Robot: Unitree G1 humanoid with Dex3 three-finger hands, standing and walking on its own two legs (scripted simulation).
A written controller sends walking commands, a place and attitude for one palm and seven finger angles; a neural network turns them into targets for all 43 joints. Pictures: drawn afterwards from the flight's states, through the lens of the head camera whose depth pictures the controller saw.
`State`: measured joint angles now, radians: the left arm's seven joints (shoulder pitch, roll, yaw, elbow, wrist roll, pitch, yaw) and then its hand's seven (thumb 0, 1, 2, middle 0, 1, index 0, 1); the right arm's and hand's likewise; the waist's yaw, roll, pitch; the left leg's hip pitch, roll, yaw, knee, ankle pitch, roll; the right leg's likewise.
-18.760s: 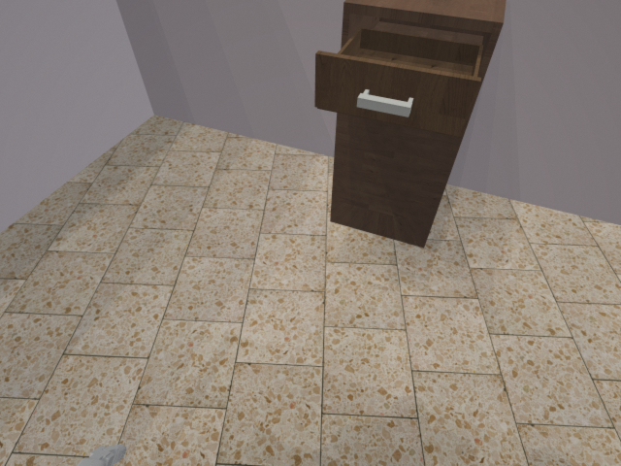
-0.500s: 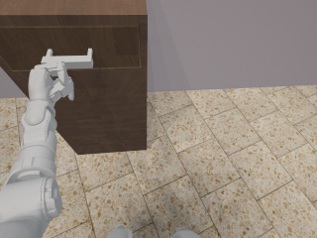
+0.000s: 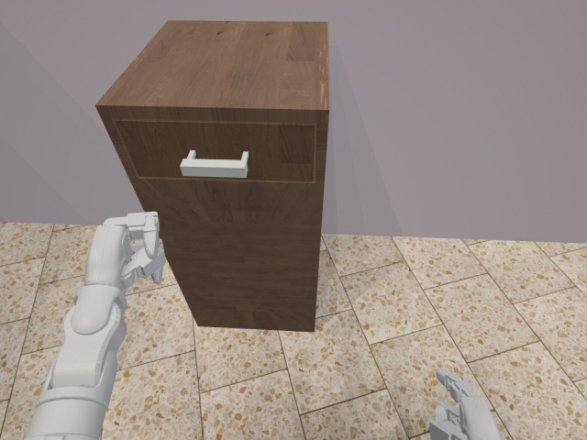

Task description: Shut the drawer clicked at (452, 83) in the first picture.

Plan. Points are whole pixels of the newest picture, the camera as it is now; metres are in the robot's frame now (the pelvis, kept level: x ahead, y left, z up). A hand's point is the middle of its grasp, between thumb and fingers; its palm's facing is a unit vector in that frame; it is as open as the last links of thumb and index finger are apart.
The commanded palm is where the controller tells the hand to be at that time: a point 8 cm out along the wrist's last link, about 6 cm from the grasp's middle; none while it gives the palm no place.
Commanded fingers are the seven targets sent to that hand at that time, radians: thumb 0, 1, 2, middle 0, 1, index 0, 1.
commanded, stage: draw the hand back to the body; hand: left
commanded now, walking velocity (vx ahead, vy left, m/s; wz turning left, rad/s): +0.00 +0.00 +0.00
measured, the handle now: (216, 161) +0.60 +0.19 +0.04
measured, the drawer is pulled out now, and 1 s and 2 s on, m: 0.00 0.00 0.00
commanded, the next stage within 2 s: step back with the hand held close in 0.74 s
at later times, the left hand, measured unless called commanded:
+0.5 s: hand (85, 316) +0.21 +0.22 +0.16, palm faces +0.35 -0.87 -0.35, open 3.2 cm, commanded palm +0.15 +0.27 +0.18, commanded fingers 0.00 0.90 0.90 -1.40 -1.60 -1.40 -1.60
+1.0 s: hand (68, 303) +0.21 +0.23 +0.18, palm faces +0.37 -0.82 -0.44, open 3.2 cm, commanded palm +0.15 +0.27 +0.19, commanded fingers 0.00 0.90 0.90 -1.40 -1.60 -1.40 -1.60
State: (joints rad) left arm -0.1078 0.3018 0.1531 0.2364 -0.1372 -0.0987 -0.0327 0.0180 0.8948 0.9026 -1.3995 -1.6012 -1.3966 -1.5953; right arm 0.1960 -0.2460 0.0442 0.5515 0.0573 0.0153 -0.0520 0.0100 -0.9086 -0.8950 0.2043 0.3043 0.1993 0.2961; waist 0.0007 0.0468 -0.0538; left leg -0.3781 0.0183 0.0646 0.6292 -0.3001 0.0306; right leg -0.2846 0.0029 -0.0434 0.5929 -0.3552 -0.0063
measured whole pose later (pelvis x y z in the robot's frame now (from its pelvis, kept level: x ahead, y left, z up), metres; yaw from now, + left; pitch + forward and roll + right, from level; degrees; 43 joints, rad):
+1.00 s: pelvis +0.01 -0.01 +0.02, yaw -1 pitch -2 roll -1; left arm 0.53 0.36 0.34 -0.47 -0.07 -0.17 0.09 0.02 0.89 0.90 -1.40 -1.60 -1.40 -1.59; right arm 0.17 -0.23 0.02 0.58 0.00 -0.04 -0.05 0.01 -0.91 -0.89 0.21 0.30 0.20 0.30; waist 0.04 0.07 0.02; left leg -0.18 0.03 0.07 0.46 -0.24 0.01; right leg -0.08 0.03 -0.03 0.38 -0.27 -0.02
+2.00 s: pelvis -0.16 +0.03 +0.00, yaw -3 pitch +2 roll -4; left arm 0.61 0.41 0.35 -0.62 -0.06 -0.29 0.12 0.02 0.89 0.90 -1.41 -1.60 -1.40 -1.59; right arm 0.13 -0.19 0.01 0.63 -0.01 -0.08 -0.05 0.01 -0.90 -0.89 0.21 0.30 0.20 0.30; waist 0.04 0.04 0.05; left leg -0.52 0.05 0.07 0.43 0.06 0.04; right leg -0.10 0.09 0.02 0.45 -0.38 0.00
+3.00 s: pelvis -0.26 +0.06 +0.00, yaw -1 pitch -1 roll +1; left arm 0.58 0.38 0.35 -0.59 -0.02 -0.24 0.15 0.02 0.88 0.90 -1.41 -1.60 -1.40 -1.59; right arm 0.23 -0.22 -0.02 0.64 -0.01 -0.13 -0.08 0.02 -0.91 -0.90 0.20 0.30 0.20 0.30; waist 0.00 -0.06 0.03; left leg -0.27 0.02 0.08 0.55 -0.26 0.01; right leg -0.25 -0.02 -0.05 0.64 -0.38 0.00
